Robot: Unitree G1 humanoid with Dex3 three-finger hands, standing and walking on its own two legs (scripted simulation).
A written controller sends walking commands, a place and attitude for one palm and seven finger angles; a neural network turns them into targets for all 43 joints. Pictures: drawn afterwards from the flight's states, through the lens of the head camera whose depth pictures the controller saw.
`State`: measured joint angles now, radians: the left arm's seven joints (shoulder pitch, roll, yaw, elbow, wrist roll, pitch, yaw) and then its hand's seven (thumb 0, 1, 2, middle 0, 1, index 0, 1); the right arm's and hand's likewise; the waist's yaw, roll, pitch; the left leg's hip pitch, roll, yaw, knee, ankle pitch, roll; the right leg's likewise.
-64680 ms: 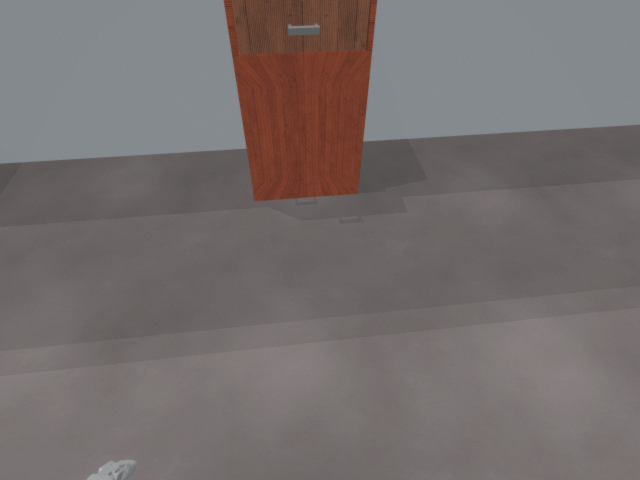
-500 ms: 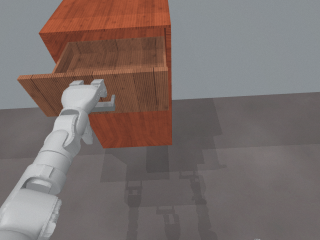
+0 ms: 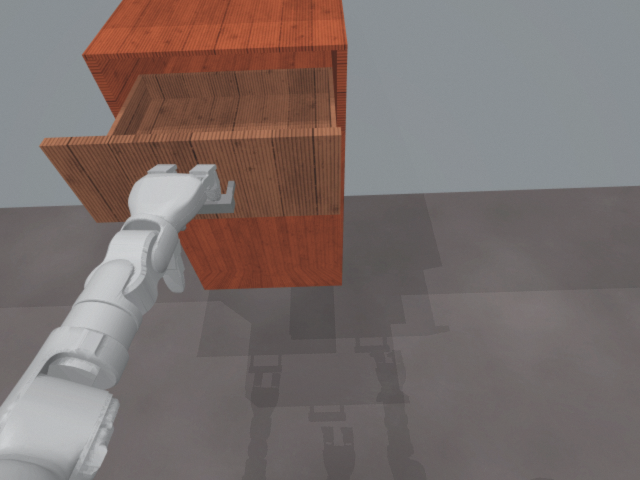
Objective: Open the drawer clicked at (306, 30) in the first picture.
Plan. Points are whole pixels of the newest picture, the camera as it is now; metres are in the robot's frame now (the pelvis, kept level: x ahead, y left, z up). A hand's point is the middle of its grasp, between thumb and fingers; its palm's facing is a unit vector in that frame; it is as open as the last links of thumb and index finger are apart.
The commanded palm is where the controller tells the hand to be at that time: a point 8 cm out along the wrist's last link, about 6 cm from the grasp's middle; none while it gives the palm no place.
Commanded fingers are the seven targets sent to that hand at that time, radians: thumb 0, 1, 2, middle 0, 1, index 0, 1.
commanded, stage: re-aim the fingers above the handle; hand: left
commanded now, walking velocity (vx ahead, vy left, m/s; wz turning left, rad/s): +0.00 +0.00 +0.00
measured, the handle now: (202, 195) +0.53 +0.22 +0.02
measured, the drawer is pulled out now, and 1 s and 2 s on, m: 0.26 0.26 0.26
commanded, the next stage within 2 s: lower the fingers behind the handle in 1.18 s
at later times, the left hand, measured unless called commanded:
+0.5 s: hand (199, 225) +0.44 +0.19 +0.06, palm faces -0.13 -0.06 -0.99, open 13.8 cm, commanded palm +0.44 +0.22 +0.14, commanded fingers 0.00 -0.50 0.30 -0.30 -1.20 -0.30 -1.20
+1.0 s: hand (214, 223) +0.44 +0.17 +0.06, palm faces -0.06 -0.09 -0.99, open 13.8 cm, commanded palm +0.44 +0.23 +0.14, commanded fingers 0.00 -0.50 0.30 -0.30 -1.20 -0.30 -1.20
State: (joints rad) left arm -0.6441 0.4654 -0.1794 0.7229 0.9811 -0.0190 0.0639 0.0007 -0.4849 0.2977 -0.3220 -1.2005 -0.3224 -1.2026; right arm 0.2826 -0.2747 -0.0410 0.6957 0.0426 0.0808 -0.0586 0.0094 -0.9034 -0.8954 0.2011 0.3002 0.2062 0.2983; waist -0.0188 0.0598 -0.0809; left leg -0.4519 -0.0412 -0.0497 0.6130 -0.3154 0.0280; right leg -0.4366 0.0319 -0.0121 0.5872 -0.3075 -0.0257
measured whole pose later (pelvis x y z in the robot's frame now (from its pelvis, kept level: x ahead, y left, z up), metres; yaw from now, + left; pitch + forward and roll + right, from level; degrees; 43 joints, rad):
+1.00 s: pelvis +0.01 +0.02 -0.01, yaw +0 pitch +11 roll -1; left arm -0.62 0.44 -0.19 0.57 0.97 -0.20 0.05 0.00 -0.48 0.30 -0.33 -1.20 -0.33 -1.20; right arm 0.26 -0.27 -0.04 0.68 0.02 0.08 -0.06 0.01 -0.90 -0.90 0.20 0.30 0.21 0.30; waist -0.03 0.04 -0.08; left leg -0.52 -0.05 -0.05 0.68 -0.36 0.04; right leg -0.49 0.02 -0.01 0.63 -0.34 -0.01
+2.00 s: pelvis +0.01 +0.01 -0.01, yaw -2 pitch +16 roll -1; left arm -0.70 0.49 -0.02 0.90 1.05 -0.12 0.22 0.00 -0.48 0.30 -0.30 -1.20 -0.30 -1.20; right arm 0.34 -0.27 -0.05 0.69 0.02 0.09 -0.02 0.01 -0.90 -0.90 0.20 0.30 0.21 0.30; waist -0.06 0.05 -0.13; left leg -0.63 -0.02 -0.02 0.74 -0.38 0.03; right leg -0.62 0.05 0.02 0.69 -0.35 -0.02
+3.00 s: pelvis +0.00 +0.01 -0.02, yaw -3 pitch +18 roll -2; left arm -0.71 0.45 -0.03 0.98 1.09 -0.04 0.32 0.00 -0.48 0.30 -0.29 -1.21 -0.28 -1.19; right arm 0.34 -0.25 -0.05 0.71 0.01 0.08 0.00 0.01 -0.90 -0.90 0.20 0.30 0.21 0.30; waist -0.08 0.06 -0.16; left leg -0.72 -0.02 0.00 0.81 -0.40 0.04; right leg -0.70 0.06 0.03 0.75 -0.36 -0.01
